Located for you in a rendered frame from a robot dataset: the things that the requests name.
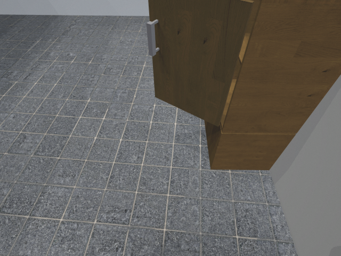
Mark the handle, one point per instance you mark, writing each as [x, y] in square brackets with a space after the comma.
[151, 37]

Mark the cupboard door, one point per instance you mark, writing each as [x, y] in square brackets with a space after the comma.
[199, 44]

